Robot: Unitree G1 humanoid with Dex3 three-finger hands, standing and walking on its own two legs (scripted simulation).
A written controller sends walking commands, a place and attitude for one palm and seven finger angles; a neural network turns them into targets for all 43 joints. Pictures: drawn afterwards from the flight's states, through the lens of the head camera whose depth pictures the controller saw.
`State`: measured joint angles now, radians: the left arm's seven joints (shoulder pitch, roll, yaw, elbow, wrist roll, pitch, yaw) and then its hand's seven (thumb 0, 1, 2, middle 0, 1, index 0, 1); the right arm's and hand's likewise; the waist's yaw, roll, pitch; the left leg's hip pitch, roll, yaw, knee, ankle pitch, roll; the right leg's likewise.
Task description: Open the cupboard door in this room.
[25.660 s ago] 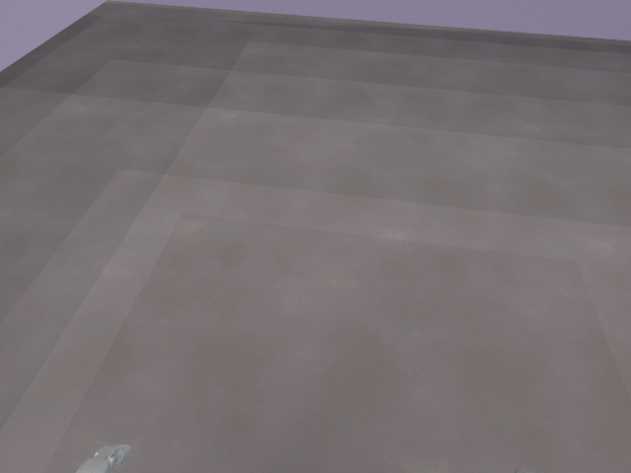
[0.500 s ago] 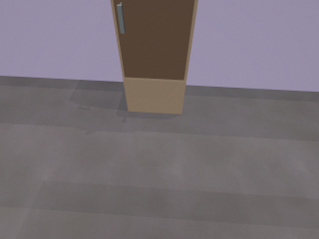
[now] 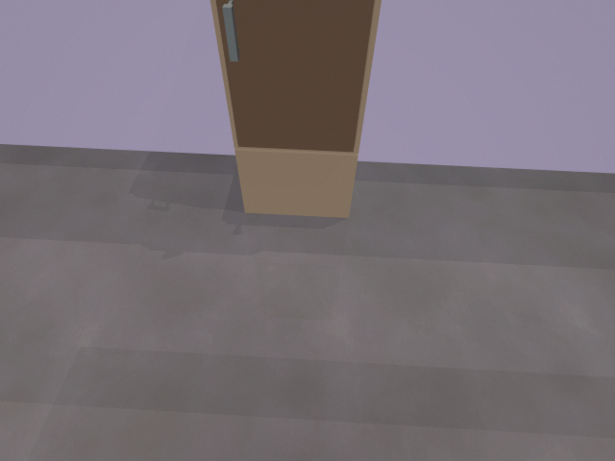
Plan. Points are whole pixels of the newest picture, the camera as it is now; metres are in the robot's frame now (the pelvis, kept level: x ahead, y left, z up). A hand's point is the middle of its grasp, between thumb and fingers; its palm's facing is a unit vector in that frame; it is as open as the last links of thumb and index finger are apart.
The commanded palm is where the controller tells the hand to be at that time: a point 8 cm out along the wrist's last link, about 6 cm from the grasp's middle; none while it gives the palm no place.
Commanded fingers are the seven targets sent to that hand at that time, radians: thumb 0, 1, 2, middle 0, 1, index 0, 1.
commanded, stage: walk to a spot facing it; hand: left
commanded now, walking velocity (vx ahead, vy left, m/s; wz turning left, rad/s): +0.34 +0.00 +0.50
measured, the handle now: (232, 31) +1.17 +0.28 +0.04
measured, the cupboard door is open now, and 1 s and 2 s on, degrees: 0 0 0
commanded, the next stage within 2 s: turn to face it in 0.66 s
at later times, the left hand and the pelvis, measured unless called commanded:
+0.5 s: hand out of the picture +0.05 +0.27 -0.19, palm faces +0.16 -0.97 -0.17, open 7.4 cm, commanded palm none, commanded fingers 0.00 0.90 0.90 -0.20 -0.30 -0.20 -0.30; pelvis +0.10 +0.09 -0.01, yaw +8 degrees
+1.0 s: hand (192, 314) +0.39 +0.25 -0.18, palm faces +0.14 -0.97 -0.19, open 7.3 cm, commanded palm none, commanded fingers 0.00 0.90 0.90 -0.20 -0.30 -0.20 -0.30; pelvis +0.31 +0.07 -0.02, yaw +6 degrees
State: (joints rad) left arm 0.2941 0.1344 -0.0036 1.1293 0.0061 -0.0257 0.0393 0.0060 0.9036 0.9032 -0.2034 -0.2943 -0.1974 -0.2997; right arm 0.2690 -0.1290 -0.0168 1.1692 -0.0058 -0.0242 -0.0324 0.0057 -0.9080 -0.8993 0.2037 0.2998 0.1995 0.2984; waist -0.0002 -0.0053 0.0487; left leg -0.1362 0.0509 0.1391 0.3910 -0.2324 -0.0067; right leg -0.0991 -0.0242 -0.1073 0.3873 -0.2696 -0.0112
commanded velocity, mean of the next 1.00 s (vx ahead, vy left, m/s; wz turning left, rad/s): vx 0.24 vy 0.00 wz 0.03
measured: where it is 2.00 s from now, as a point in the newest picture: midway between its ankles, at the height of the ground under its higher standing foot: (296, 357)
